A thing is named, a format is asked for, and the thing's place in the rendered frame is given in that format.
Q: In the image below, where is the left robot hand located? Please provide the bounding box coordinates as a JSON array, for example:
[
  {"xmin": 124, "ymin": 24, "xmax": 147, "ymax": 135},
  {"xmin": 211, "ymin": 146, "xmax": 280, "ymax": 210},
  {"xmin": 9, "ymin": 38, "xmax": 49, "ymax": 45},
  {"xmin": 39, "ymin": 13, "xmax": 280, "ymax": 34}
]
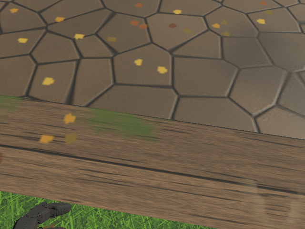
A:
[{"xmin": 13, "ymin": 202, "xmax": 71, "ymax": 229}]

